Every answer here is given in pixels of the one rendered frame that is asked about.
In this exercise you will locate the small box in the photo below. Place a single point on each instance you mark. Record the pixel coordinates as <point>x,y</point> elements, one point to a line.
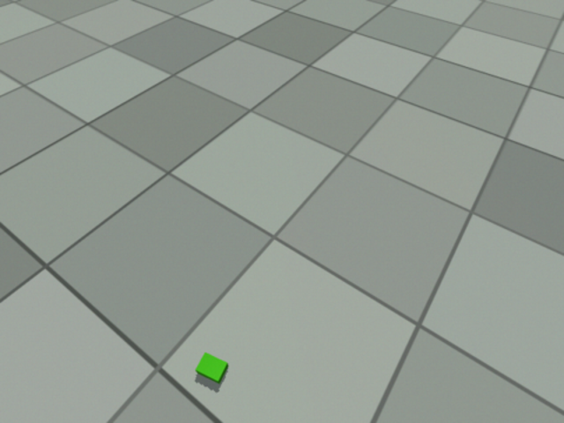
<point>212,367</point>

